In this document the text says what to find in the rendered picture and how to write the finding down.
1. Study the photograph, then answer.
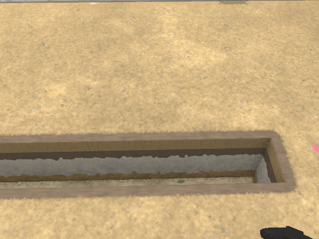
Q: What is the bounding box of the right robot hand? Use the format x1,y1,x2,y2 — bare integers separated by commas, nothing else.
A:
260,226,313,239

